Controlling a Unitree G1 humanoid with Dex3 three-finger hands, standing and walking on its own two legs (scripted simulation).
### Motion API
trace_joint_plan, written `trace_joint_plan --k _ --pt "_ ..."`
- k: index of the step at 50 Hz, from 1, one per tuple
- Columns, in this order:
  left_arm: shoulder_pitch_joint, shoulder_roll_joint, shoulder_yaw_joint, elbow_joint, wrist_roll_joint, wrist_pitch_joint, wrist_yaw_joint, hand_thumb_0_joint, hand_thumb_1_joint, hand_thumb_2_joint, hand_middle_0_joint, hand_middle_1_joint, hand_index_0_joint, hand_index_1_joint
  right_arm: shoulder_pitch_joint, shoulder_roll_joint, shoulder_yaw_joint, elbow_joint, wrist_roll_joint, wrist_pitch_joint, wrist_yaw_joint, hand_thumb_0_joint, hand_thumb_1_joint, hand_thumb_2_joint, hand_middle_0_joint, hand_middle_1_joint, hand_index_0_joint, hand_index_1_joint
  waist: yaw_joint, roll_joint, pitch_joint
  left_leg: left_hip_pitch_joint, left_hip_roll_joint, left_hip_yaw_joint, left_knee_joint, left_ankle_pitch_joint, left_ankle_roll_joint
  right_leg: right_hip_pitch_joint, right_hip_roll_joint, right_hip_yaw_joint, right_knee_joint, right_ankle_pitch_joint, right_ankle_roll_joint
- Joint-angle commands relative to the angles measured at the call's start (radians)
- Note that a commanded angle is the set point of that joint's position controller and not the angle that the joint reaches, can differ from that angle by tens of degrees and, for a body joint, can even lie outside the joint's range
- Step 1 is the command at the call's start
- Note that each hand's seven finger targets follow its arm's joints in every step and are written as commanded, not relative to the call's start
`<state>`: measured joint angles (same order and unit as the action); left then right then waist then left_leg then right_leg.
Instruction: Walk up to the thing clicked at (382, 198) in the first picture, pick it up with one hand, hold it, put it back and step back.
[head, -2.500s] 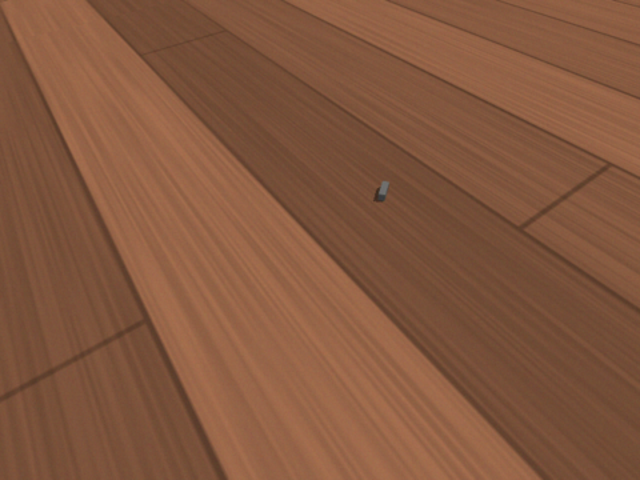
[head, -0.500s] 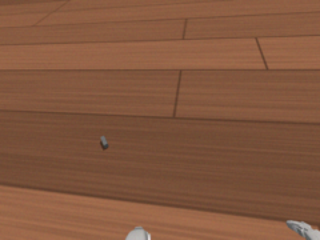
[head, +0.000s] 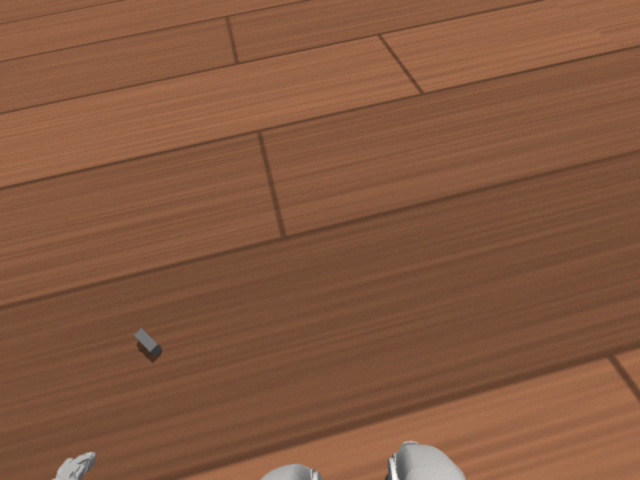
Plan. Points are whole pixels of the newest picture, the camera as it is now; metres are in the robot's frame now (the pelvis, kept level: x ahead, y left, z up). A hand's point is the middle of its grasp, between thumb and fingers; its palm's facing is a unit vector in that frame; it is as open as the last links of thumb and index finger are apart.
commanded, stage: walk up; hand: left
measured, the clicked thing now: (148, 341) +0.68 +0.61 -0.72
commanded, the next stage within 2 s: none
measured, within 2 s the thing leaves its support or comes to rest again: neither
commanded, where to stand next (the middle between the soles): +0.22 +0.71 m, yaw -46 degrees
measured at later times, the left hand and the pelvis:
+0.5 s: hand out of the picture +0.23 +0.54 -0.12, palm faces -0.27 -0.78 -0.57, open 7.4 cm; pelvis +0.08 +0.25 +0.00, yaw -14 degrees
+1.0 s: hand out of the picture +0.32 +0.77 -0.12, palm faces -0.35 -0.67 -0.66, open 7.4 cm; pelvis +0.11 +0.49 -0.04, yaw -25 degrees
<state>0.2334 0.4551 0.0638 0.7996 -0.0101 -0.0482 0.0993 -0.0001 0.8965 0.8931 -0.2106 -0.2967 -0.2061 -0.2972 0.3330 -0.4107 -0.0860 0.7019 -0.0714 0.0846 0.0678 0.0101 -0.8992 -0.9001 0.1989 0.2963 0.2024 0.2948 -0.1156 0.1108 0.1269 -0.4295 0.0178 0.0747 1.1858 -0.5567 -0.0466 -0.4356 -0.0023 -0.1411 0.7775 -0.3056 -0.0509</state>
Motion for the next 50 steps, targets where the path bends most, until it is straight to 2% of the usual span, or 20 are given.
trace_joint_plan --k 1,2,5,8,12,14,15,17,20,24,27,30,31,32,34,37,40,47,48,50 --pt "0.11 0.338 0.096 -0.074 -0.011 -0.028 0.067 0.0 0.9 0.9 -0.2 -0.3 -0.2 -0.3 -0.12 -0.296 -0.093 -0.159 0.006 -0.035 -0.01 0.0 -0.9 -0.9 0.2 0.3 0.2 0.3 0.099 -0.011 -0.126 -0.415 0.137 -0.314 0.25 0.049 -0.033 0.284 -0.46 0.698 -0.404 -0.067 -0.291" --pt "0.076 0.32 0.084 -0.071 -0.013 -0.03 0.064 0.0 0.9 0.9 -0.2 -0.3 -0.2 -0.3 -0.078 -0.289 -0.086 -0.136 0.0 -0.034 -0.009 0.0 -0.9 -0.9 0.2 0.3 0.2 0.3 0.054 0.004 -0.078 -0.313 0.124 -0.258 0.143 0.116 -0.006 0.112 -0.353 0.545 -0.365 -0.044 -0.205" --pt "0.008 0.337 0.1 -0.085 0.029 -0.041 0.041 0.0 0.9 0.9 -0.2 -0.3 -0.2 -0.3 -0.027 -0.247 -0.073 -0.131 -0.004 -0.02 0.029 0.0 -0.9 -0.9 0.2 0.3 0.2 0.3 0.02 -0.18 -0.07 -0.172 0.077 -0.174 0.033 0.211 0.05 -0.084 -0.2 0.329 -0.281 0.024 -0.142" --pt "0.02 0.396 0.13 -0.083 0.057 -0.036 0.026 0.0 0.9 0.9 -0.2 -0.3 -0.2 -0.3 -0.067 -0.226 -0.088 -0.144 0.008 0.003 0.054 0.0 -0.9 -0.9 0.2 0.3 0.2 0.3 0.036 -0.337 -0.067 -0.126 0.111 -0.128 -0.045 0.214 0.047 -0.173 -0.205 0.35 -0.352 -0.307 -0.141" --pt "-0.021 0.398 0.14 -0.098 0.074 -0.029 0.024 0.0 0.9 0.9 -0.2 -0.3 -0.2 -0.3 -0.033 -0.248 -0.119 -0.137 0.004 -0.007 0.057 0.0 -0.9 -0.9 0.2 0.3 0.2 0.3 0.007 -0.354 -0.1 0.114 0.07 -0.058 -0.224 0.087 0.073 -0.342 -0.184 0.349 -0.245 -0.34 -0.117" --pt "-0.034 0.266 0.107 -0.097 0.077 -0.022 0.033 0.0 0.9 0.9 -0.2 -0.3 -0.2 -0.3 0.188 -0.283 -0.143 -0.069 -0.022 -0.03 0.033 0.0 -0.9 -0.9 0.2 0.3 0.2 0.3 -0.125 -0.016 -0.164 0.35 0.032 -0.113 -0.506 0.011 0.064 -0.476 -0.034 0.215 0.246 -0.269 -0.04" --pt "-0.008 0.151 0.067 -0.103 0.062 -0.02 0.038 0.0 0.9 0.9 -0.2 -0.3 -0.2 -0.3 0.186 -0.346 -0.15 -0.085 -0.043 -0.044 0.014 0.0 -0.9 -0.9 0.2 0.3 0.2 0.3 -0.121 0.311 -0.107 0.245 0.212 -0.389 -0.73 -0.062 0.064 -0.585 0.115 0.121 0.585 -0.363 -0.005" --pt "0.08 0.218 0.059 -0.083 0.036 -0.027 0.072 0.0 0.9 0.9 -0.2 -0.3 -0.2 -0.3 -0.085 -0.468 -0.154 -0.146 -0.004 -0.061 -0.012 0.0 -0.9 -0.9 0.2 0.3 0.2 0.3 0.026 0.374 -0.087 0.104 0.41 -0.8 -0.961 -0.126 0.207 -0.546 0.01 0.247 0.685 -0.277 -0.035" --pt "0.17 0.278 0.089 0.031 0.001 -0.024 0.044 0.0 0.9 0.9 -0.2 -0.3 -0.2 -0.3 -0.14 -0.272 -0.113 -0.173 -0.017 -0.069 -0.026 0.0 -0.9 -0.9 0.2 0.3 0.2 0.3 0.051 0.134 -0.086 0.175 0.244 -0.363 -0.683 0.362 0.169 -0.446 -0.038 0.177 0.549 -0.134 0.009" --pt "0.212 0.208 0.069 0.016 -0.011 -0.012 0.027 0.0 0.9 0.9 -0.2 -0.3 -0.2 -0.3 -0.091 -0.228 -0.093 -0.164 -0.019 -0.064 -0.031 0.0 -0.9 -0.9 0.2 0.3 0.2 0.3 0.045 0.144 -0.166 0.246 0.231 -0.209 -0.593 0.769 0.202 -0.26 -0.036 0.082 0.339 -0.141 0.021" --pt "0.284 0.197 0.071 0.001 -0.011 -0.008 0.028 0.0 0.9 0.9 -0.2 -0.3 -0.2 -0.3 -0.15 -0.215 -0.085 -0.208 -0.024 -0.048 -0.031 0.0 -0.9 -0.9 0.2 0.3 0.2 0.3 0.082 0.102 -0.177 0.121 0.26 -0.173 -0.551 0.704 0.209 -0.051 -0.067 0.094 0.102 -0.064 -0.008" --pt "0.467 0.246 0.113 0.039 0.013 -0.01 0.047 0.0 0.9 0.9 -0.2 -0.3 -0.2 -0.3 -0.198 -0.17 -0.066 -0.24 -0.009 -0.031 -0.019 0.0 -0.9 -0.9 0.2 0.3 0.2 0.3 0.21 -0.122 -0.236 -0.199 0.112 -0.018 -0.207 0.547 0.077 0.436 -0.071 0.176 -0.213 0.181 -0.037" --pt "0.47 0.299 0.131 0.009 0.033 -0.013 0.056 0.0 0.9 0.9 -0.2 -0.3 -0.2 -0.3 -0.122 -0.144 -0.054 -0.234 0.001 -0.028 -0.017 0.0 -0.9 -0.9 0.2 0.3 0.2 0.3 0.206 -0.304 -0.247 -0.446 0.027 -0.046 -0.026 0.009 0.025 0.59 -0.251 0.479 -0.244 0.19 -0.117" --pt "0.378 0.305 0.125 -0.053 0.042 -0.01 0.059 0.0 0.9 0.9 -0.2 -0.3 -0.2 -0.3 -0.046 -0.179 -0.062 -0.212 -0.008 -0.014 -0.023 0.0 -0.9 -0.9 0.2 0.3 0.2 0.3 0.149 -0.231 -0.276 -0.456 0.067 -0.179 0.128 -0.038 -0.009 0.509 -0.419 0.714 -0.277 0.03 -0.223" --pt "0.204 0.331 0.124 -0.126 0.02 -0.021 0.073 0.0 0.9 0.9 -0.2 -0.3 -0.2 -0.3 -0.055 -0.253 -0.097 -0.214 -0.012 0.005 -0.039 0.0 -0.9 -0.9 0.2 0.3 0.2 0.3 0.109 -0.14 -0.197 -0.46 0.094 -0.269 0.333 -0.053 -0.028 0.277 -0.547 0.86 -0.343 0.095 -0.361" --pt "0.146 0.297 0.107 -0.13 0.023 -0.031 0.064 0.0 0.9 0.9 -0.2 -0.3 -0.2 -0.3 -0.092 -0.268 -0.103 -0.165 0.0 0.004 -0.019 0.0 -0.9 -0.9 0.2 0.3 0.2 0.3 0.085 -0.076 -0.11 -0.261 0.095 -0.223 0.266 0.104 0.03 -0.018 -0.338 0.574 -0.321 -0.125 -0.217" --pt "0.092 0.338 0.13 -0.131 0.054 -0.031 0.046 0.0 0.9 0.9 -0.2 -0.3 -0.2 -0.3 -0.055 -0.242 -0.096 -0.159 -0.006 0.012 0.012 0.0 -0.9 -0.9 0.2 0.3 0.2 0.3 0.062 -0.196 -0.091 -0.201 0.102 -0.185 0.194 0.156 0.05 -0.119 -0.238 0.443 -0.274 -0.256 -0.161" --pt "0.159 0.398 0.15 -0.099 0.072 -0.025 0.028 0.0 0.9 0.9 -0.2 -0.3 -0.2 -0.3 -0.109 -0.23 -0.097 -0.177 0.008 0.009 0.016 0.0 -0.9 -0.9 0.2 0.3 0.2 0.3 0.129 -0.337 -0.135 -0.124 0.064 -0.075 -0.156 -0.071 0.072 -0.08 -0.206 0.5 -0.216 -0.211 -0.158" --pt "0.137 0.397 0.147 -0.1 0.066 -0.023 0.027 0.0 0.9 0.9 -0.2 -0.3 -0.2 -0.3 -0.058 -0.233 -0.101 -0.158 0.008 0.007 0.014 0.0 -0.9 -0.9 0.2 0.3 0.2 0.3 0.109 -0.33 -0.158 -0.05 0.047 -0.051 -0.229 -0.047 0.076 -0.102 -0.203 0.489 -0.198 -0.182 -0.144" --pt "0.06 0.3 0.112 -0.115 0.059 -0.012 0.033 0.0 0.9 0.9 -0.2 -0.3 -0.2 -0.3 0.166 -0.262 -0.128 -0.086 -0.009 -0.012 -0.001 0.0 -0.9 -0.9 0.2 0.3 0.2 0.3 -0.035 -0.104 -0.209 0.212 0.035 -0.096 -0.56 0.006 0.085 -0.267 -0.098 0.303 0.161 -0.112 -0.044"
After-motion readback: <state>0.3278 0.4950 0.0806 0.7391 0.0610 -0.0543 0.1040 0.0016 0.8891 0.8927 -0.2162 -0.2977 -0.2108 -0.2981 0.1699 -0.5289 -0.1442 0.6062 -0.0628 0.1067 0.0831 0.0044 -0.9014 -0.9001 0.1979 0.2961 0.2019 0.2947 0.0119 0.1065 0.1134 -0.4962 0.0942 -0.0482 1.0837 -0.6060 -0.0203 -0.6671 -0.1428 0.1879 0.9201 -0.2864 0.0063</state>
